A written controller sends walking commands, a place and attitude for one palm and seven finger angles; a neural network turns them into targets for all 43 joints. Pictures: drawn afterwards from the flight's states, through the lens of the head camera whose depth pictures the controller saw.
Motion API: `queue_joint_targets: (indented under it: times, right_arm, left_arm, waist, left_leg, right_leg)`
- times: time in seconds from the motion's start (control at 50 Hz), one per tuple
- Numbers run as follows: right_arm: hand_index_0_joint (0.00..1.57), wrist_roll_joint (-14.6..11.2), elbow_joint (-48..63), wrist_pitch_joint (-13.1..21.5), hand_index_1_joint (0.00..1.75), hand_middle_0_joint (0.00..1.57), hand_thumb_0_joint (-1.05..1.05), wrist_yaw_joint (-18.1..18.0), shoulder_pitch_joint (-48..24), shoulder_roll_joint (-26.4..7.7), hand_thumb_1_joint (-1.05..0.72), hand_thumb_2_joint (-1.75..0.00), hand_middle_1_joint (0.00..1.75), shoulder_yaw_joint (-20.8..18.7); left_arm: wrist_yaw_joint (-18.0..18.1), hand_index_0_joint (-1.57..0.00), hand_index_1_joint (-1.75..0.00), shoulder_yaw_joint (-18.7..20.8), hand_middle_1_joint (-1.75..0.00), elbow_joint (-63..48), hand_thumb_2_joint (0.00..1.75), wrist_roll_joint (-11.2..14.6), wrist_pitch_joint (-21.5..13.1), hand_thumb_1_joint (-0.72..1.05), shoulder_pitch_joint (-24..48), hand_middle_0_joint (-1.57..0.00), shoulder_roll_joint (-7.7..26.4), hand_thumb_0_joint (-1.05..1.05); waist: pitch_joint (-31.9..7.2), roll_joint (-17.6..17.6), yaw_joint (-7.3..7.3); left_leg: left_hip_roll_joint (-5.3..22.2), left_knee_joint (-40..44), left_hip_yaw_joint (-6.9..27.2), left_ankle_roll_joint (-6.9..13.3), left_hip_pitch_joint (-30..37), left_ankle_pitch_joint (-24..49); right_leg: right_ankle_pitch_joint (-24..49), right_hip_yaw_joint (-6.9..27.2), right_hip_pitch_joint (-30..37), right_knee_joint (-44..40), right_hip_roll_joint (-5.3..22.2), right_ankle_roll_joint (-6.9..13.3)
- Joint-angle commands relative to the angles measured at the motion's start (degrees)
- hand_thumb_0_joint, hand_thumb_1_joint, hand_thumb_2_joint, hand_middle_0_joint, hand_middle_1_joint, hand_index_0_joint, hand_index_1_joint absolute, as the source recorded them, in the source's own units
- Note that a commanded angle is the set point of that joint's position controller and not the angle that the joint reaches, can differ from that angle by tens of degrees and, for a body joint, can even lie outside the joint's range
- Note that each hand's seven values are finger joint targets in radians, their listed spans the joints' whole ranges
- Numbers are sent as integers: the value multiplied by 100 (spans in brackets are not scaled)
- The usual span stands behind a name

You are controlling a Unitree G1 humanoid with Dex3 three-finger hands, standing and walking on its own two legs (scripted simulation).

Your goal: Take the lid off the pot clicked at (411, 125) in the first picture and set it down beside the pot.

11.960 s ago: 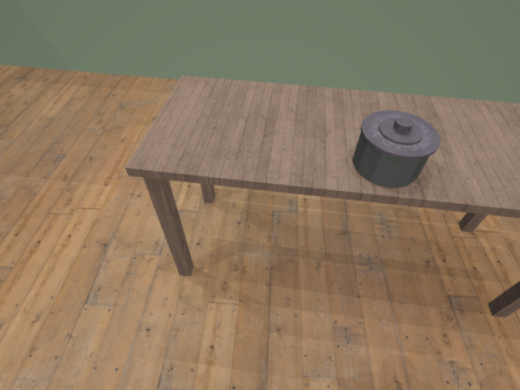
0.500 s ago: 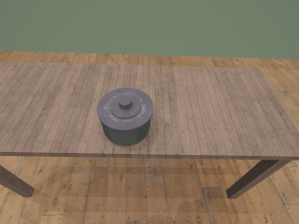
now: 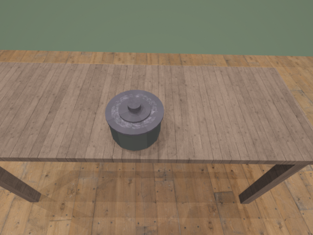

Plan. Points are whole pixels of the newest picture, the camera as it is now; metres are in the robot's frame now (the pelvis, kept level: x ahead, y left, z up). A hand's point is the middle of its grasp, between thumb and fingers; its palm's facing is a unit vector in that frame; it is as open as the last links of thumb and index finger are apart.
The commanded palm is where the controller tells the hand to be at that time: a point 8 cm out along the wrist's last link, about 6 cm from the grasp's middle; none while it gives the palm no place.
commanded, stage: come to a stop and stand still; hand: left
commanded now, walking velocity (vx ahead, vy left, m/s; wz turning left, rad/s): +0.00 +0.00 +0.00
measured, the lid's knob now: (134, 105) +0.48 +0.11 +0.02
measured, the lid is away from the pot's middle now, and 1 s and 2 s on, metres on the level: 0.00 0.00 0.00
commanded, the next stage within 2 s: look again from close up in 0.62 s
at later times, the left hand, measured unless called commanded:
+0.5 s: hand out of the picture -0.07 +0.24 -0.18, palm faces +0.03 -0.98 -0.19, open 7.4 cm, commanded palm none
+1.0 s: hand out of the picture -0.08 +0.21 -0.18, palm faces +0.04 -0.99 -0.15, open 7.4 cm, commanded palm none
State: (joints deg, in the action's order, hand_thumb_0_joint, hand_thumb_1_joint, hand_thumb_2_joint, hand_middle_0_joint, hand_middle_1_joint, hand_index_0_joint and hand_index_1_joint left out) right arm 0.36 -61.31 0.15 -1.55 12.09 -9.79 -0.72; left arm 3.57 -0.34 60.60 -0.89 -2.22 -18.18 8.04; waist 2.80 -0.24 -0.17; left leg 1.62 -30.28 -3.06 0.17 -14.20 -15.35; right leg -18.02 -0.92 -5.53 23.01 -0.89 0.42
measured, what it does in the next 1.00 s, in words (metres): shifts its weight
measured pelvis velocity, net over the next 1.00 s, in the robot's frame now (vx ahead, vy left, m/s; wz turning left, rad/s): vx -0.05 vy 0.05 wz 0.02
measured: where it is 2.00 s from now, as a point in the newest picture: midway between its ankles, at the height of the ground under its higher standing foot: outside the picture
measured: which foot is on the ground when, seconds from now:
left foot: down 0.00-1.00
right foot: down 0.00-1.00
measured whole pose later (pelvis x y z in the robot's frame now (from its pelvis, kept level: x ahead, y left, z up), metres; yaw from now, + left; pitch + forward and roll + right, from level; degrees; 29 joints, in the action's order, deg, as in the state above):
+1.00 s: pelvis -0.05 +0.05 +0.00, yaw +1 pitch -1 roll -1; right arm 0.1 -61.5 0.7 -0.7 15.4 -8.9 -0.7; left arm 2.0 -1.4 61.5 -1.5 -0.3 -21.2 9.5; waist 0.6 2.3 -1.2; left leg -2.8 -26.6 -3.5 4.7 -15.1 -11.2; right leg -15.7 -0.7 -8.7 24.9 3.4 -3.1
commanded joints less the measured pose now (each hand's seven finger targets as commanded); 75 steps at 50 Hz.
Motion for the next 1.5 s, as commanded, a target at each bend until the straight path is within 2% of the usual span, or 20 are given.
queue_joint_targets:
  times: [0.0,0.02,0.04,0.06,0.1,0.14,0.2,0.24,0.3,0.52,0.66,0.76,0.92,1.0,1.02,1.08,1.12,1.3,1.32,1.48]
  right_arm:
    - [20,2,448,162,30,20,0,-28,389,-593,-90,-90,30,-145]
    - [20,10,483,128,30,20,0,-26,332,-606,-90,-90,30,-131]
    - [20,21,494,104,30,20,0,-30,274,-632,-90,-90,30,-122]
    - [20,25,501,99,30,20,0,-25,269,-644,-90,-90,30,-122]
    - [20,18,550,80,30,20,0,-4,151,-649,-90,-90,30,-103]
    - [20,35,651,53,30,20,0,30,93,-703,-90,-90,30,-104]
    - [20,47,697,53,30,20,0,66,148,-750,-90,-90,30,-117]
    - [20,50,753,56,30,20,0,84,155,-807,-90,-90,30,-133]
    - [20,40,772,65,30,20,0,101,172,-835,-90,-90,30,-135]
    - [20,-17,579,141,30,20,0,100,400,-733,-90,-90,30,-107]
    - [20,-30,391,161,30,20,0,83,464,-670,-90,-90,30,-102]
    - [20,-35,310,169,30,20,0,75,493,-642,-90,-90,30,-100]
    - [20,-46,231,194,30,20,0,57,533,-532,-90,-90,30,-91]
    - [20,-39,207,187,30,20,0,55,529,-513,-90,-90,30,-85]
    - [20,-43,216,182,30,20,0,54,541,-494,-90,-90,30,-83]
    - [20,-34,202,182,30,20,0,51,563,-509,-90,-90,30,-82]
    - [20,-45,184,186,30,20,0,49,563,-463,-90,-90,30,-75]
    - [20,-38,108,174,30,20,0,42,635,-441,-90,-90,30,-73]
    - [20,-46,102,174,30,20,0,42,613,-422,-90,-90,30,-63]
    - [20,-42,49,177,30,20,0,36,700,-403,-90,-90,30,-68]
  left_arm:
    - [54,-20,-30,129,-30,-360,90,26,-55,90,-477,-20,754,0]
    - [30,-20,-30,124,-30,-433,90,26,10,90,-388,-20,744,0]
    - [25,-20,-30,124,-30,-434,90,19,31,90,-401,-20,706,0]
    - [19,-20,-30,125,-30,-434,90,4,65,90,-383,-20,709,0]
    - [-10,-20,-30,104,-30,-445,90,-7,125,90,-335,-20,751,0]
    - [-49,-20,-30,95,-30,-504,90,-23,185,90,-243,-20,785,0]
    - [-70,-20,-30,75,-30,-561,90,-45,203,90,-254,-20,815,0]
    - [-93,-20,-30,78,-30,-590,90,-59,226,90,-301,-20,836,0]
    - [-105,-20,-30,55,-30,-577,90,-68,210,90,-449,-20,821,0]
    - [-132,-20,-30,1,-30,-360,90,-54,147,90,-749,-20,812,0]
    - [-118,-20,-30,-33,-30,-155,90,-40,130,90,-878,-20,725,0]
    - [-115,-20,-30,-39,-30,-74,90,-38,137,90,-919,-20,690,0]
    - [-108,-20,-30,-22,-30,-32,90,-32,120,90,-859,-20,664,0]
    - [-102,-20,-30,-21,-30,-35,90,-28,119,90,-825,-20,630,0]
    - [-107,-20,-30,-16,-30,-52,90,-26,121,90,-786,-20,658,0]
    - [-103,-20,-30,-14,-30,-79,90,-20,120,90,-750,-20,638,0]
    - [-109,-20,-30,-11,-30,-76,90,-21,114,90,-729,-20,649,0]
    - [-110,-20,-30,-6,-30,-80,90,-12,120,90,-672,-20,604,0]
    - [-116,-20,-30,-6,-30,-77,90,-10,116,90,-685,-20,635,0]
    - [-113,-20,-30,-14,-30,-37,90,-3,100,90,-696,-20,577,0]
  waist:
    - [-849,464,113]
    - [-605,123,68]
    - [-340,95,48]
    - [-222,-145,38]
    - [128,-205,10]
    - [330,-228,-5]
    - [441,-167,4]
    - [332,-251,-44]
    - [236,-200,-79]
    - [-54,-130,-82]
    - [49,7,-76]
    - [86,-108,-84]
    - [48,20,-91]
    - [98,-19,-83]
    - [135,132,-85]
    - [58,-30,-60]
    - [114,87,-85]
    - [136,-37,-54]
    - [183,74,-92]
    - [56,77,-49]
  left_leg:
    - [298,-197,413,198,405,1822]
    - [367,-116,511,191,395,1930]
    - [415,-105,613,210,302,1985]
    - [429,-21,678,228,213,1918]
    - [417,255,809,262,-44,1147]
    - [404,545,960,273,-278,210]
    - [380,965,1114,273,-481,-842]
    - [451,1238,1287,308,-586,-1226]
    - [438,1377,1320,323,-607,-1425]
    - [451,1363,1282,354,-123,-592]
    - [416,1276,1168,337,-19,-322]
    - [416,1314,1152,330,-23,-320]
    - [403,1130,1028,341,129,299]
    - [375,1091,959,310,140,281]
    - [377,1062,950,316,84,345]
    - [365,1024,906,293,185,427]
    - [374,1006,890,305,129,491]
    - [376,1056,881,277,188,408]
    - [379,1030,865,293,147,457]
    - [381,986,814,272,304,564]
  right_leg:
    - [4193,350,43,640,852,183]
    - [3102,326,-239,523,771,216]
    - [2449,329,-463,424,679,228]
    - [1877,312,-550,381,642,237]
    - [804,325,-741,190,535,212]
    - [43,259,-881,99,446,193]
    - [-374,250,-999,89,409,176]
    - [-360,112,-881,206,354,136]
    - [-305,105,-825,190,382,129]
    - [128,88,-811,19,522,108]
    - [226,151,-862,-92,608,94]
    - [244,147,-867,-96,611,79]
    - [518,168,-805,-164,646,70]
    - [494,222,-831,-202,671,73]
    - [538,218,-794,-211,653,81]
    - [554,275,-819,-202,673,91]
    - [608,250,-774,-232,660,91]
    - [518,282,-804,-258,661,105]
    - [581,261,-772,-281,660,103]
    - [641,308,-779,-271,678,118]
